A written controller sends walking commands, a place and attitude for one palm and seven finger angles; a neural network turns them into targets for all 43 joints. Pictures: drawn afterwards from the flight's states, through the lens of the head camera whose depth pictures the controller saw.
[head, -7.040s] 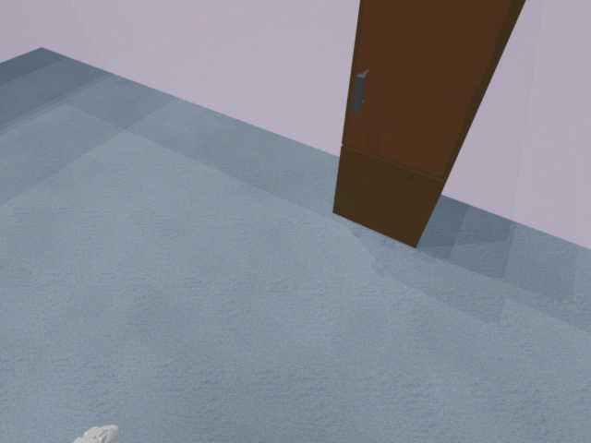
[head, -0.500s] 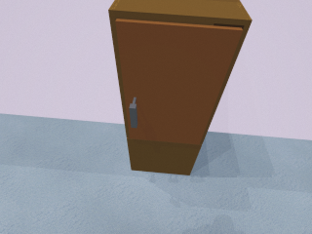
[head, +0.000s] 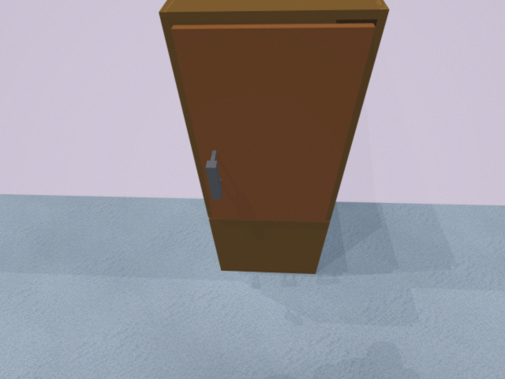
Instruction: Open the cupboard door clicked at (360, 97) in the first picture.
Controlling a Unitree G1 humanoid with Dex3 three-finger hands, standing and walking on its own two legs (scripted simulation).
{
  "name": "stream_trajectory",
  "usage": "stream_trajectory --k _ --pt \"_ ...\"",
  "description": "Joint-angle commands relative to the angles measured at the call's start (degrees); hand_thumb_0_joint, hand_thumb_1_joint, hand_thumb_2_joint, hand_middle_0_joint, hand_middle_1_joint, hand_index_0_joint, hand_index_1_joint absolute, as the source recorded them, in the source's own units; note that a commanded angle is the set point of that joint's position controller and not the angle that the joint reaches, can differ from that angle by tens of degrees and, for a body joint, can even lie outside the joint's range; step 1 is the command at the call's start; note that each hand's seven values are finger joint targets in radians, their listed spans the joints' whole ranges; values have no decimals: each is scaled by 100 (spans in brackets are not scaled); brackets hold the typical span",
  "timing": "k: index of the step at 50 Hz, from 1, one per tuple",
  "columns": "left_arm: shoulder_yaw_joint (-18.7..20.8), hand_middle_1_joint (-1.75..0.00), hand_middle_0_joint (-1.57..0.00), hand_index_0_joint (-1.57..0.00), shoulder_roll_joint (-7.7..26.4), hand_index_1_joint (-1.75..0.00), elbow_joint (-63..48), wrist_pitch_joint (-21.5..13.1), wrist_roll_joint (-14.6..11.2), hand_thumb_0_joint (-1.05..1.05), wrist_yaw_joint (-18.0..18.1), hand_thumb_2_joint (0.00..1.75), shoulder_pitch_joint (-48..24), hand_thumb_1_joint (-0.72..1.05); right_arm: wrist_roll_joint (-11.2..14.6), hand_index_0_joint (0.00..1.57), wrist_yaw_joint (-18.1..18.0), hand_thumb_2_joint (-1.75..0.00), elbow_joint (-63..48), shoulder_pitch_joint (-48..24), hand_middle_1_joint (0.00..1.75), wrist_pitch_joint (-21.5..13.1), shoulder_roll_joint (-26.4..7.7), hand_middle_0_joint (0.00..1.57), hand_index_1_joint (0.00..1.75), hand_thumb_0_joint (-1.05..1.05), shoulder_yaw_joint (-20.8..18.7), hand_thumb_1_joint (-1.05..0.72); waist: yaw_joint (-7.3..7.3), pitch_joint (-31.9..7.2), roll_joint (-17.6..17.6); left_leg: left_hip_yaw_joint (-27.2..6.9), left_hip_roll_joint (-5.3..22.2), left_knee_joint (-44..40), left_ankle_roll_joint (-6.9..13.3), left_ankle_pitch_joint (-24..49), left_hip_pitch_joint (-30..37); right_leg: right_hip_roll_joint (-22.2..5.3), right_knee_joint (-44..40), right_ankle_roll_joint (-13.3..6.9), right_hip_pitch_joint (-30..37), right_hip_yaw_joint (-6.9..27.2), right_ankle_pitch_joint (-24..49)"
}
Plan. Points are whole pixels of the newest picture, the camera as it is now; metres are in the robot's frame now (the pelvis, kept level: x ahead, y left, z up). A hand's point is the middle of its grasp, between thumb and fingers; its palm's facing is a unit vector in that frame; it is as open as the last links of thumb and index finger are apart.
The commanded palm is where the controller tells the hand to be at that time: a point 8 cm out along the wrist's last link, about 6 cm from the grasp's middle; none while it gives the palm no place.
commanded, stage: look again from close up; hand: left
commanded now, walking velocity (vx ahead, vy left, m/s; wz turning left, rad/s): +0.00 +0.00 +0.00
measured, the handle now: (215, 174) +0.61 +0.14 -0.10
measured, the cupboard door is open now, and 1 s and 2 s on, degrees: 0 0 0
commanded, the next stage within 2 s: shuffle to correct the standing spot in 0.20 s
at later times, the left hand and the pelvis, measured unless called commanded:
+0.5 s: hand out of the picture +0.00 +0.13 -0.18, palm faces +0.03 -0.99 -0.17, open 7.3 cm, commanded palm none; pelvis +0.02 -0.03 +0.00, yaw +0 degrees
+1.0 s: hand out of the picture +0.09 +0.15 -0.17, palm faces +0.06 -0.97 -0.24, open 7.3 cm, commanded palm none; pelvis +0.07 -0.03 +0.00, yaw +1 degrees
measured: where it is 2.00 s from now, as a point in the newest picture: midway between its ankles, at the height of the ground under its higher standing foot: outside the picture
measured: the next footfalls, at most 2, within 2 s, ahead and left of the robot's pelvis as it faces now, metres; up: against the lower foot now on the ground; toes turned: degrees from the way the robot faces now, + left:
right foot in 1.10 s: +0.11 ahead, -0.15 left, +0.00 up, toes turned +2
left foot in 1.30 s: +0.11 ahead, +0.06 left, +0.00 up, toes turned +4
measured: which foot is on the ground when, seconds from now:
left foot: down 0.00-1.00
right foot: down 0.00-0.92, up 0.94-1.00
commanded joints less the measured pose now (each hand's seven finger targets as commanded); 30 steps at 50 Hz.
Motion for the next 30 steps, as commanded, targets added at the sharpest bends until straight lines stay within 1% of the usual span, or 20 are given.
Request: stream_trajectory --k 1,2,5,9,11,13,15,16,17,18,19,20,21,23,25,26,27,28,29,30 --pt "115 -30 -20 -20 633 -30 -172 -84 -8 0 37 90 274 90 21 20 -30 -90 -208 140 30 -111 -561 20 30 0 -152 -90 28 263 -360 -566 445 -864 98 150 47 -139 -767 -365 -557 294 107" --pt "118 -30 -20 -20 623 -30 -160 -83 -6 0 37 90 276 90 22 20 -32 -90 -181 156 30 -114 -552 20 30 0 -149 -90 27 269 -375 -553 453 -882 95 177 69 -138 -778 -362 -571 295 126" --pt "127 -30 -20 -20 615 -30 -118 -105 -5 0 38 90 369 90 24 20 -41 -90 -110 131 30 -139 -519 20 30 0 -138 -90 65 100 -389 -501 460 -812 89 494 205 -178 -784 -359 -478 321 417" --pt "128 -30 -20 -20 606 -30 -85 -123 0 0 43 90 402 90 31 20 -48 -90 -55 78 30 -128 -473 20 30 0 -138 -90 63 119 -479 -413 459 -735 53 653 285 -215 -855 -372 -497 384 694" --pt "132 -30 -20 -20 611 -30 -57 -134 -1 0 37 90 416 90 31 20 -56 -90 -23 55 30 -135 -470 20 30 0 -137 -90 60 73 -399 -394 466 -717 37 783 346 -219 -850 -379 -480 417 898" --pt "136 -30 -20 -20 619 -30 -48 -128 6 0 41 90 417 90 41 20 -62 -90 11 49 30 -125 -450 20 30 0 -137 -90 69 133 -391 -394 474 -702 32 742 279 -196 -869 -380 -427 388 904" --pt "144 -30 -20 -20 603 -30 -36 -128 0 0 33 90 455 90 32 20 -68 -90 21 -9 30 -129 -446 20 30 0 -136 -90 79 81 -280 -370 472 -695 21 779 321 -221 -898 -399 -440 438 931" --pt "147 -30 -20 -20 608 -30 -6 -127 8 0 20 90 504 90 22 20 -65 -90 40 17 30 -128 -455 20 30 0 -136 -90 77 34 -295 -350 464 -645 28 553 368 -186 -892 -412 -419 418 634" --pt "171 -30 -20 -20 594 -30 15 -114 19 0 7 90 519 90 5 20 -60 -90 50 47 30 -123 -461 20 30 0 -154 -90 67 76 -331 -315 461 -603 37 260 305 -159 -893 -441 -447 410 206" --pt "175 -30 -20 -20 597 -30 17 -94 29 0 -6 90 530 90 0 20 -52 -90 51 71 30 -106 -442 20 30 0 -162 -90 68 196 -380 -327 437 -558 57 -115 156 -125 -948 -476 -484 424 -289" --pt "194 -30 -20 -20 601 -30 16 -74 29 0 -24 90 541 90 -18 20 -40 -90 34 34 30 -93 -456 20 30 0 -170 -90 67 386 -345 -298 408 -535 49 -489 6 -132 -1005 -524 -646 484 -745" --pt "214 -30 -20 -20 610 -30 -2 -64 28 0 -45 90 567 90 -32 20 -32 -90 3 20 30 -85 -442 20 30 0 -179 -90 69 517 -318 -283 390 -480 48 -724 -107 -142 -1057 -571 -752 541 -1023" --pt "234 -30 -20 -20 625 -30 -10 -65 31 0 -60 90 582 90 -40 20 -27 -90 -23 38 30 -87 -422 20 30 0 -188 -90 54 536 -391 -263 386 -404 55 -783 -185 -151 -1065 -612 -772 582 -1150" --pt "265 -30 -20 -20 618 -30 -13 -79 34 0 -77 90 646 90 -42 20 -26 -90 -51 84 30 -107 -394 20 30 0 -202 -90 44 559 -364 -254 390 -265 79 -743 -253 -141 -1003 -666 -752 579 -1131" --pt "295 -30 -20 -20 617 -30 -8 -114 31 0 -96 90 725 90 -42 20 -33 -90 -80 111 30 -161 -404 20 30 0 -211 -90 57 427 -358 -213 424 -72 108 -286 -223 -155 -832 -697 -621 555 -639" --pt "318 -30 -20 -20 609 -30 -3 -133 35 0 -97 90 772 90 -40 20 -41 -90 -66 163 30 -196 -411 20 30 0 -214 -90 46 335 -363 -191 447 19 124 64 -194 -147 -668 -697 -489 472 -204" --pt "327 -30 -20 -20 592 -30 28 -148 32 0 -99 90 857 90 -38 20 -54 -90 -56 139 30 -219 -430 20 30 0 -221 -90 81 233 -365 -181 476 137 145 321 -132 -145 -547 -695 -405 435 181" --pt "339 -30 -20 -20 592 -30 32 -154 41 0 -93 90 894 90 -29 20 -67 -90 -54 184 30 -234 -426 20 30 0 -226 -90 70 229 -380 -178 504 213 162 509 -163 -113 -427 -699 -315 379 459" --pt "352 -30 -20 -20 575 -30 47 -159 42 0 -90 90 933 90 -32 20 -78 -90 -23 197 30 -250 -460 20 30 0 -234 -90 70 227 -266 -161 537 298 174 774 -111 -117 -268 -702 -322 315 767" --pt "356 -30 -20 -20 550 -30 55 -169 38 0 -80 90 950 90 -28 20 -95 -90 8 243 30 -264 -468 20 30 0 -229 -90 49 66 -116 -210 591 305 186 1256 81 -76 -67 -674 -309 236 1204"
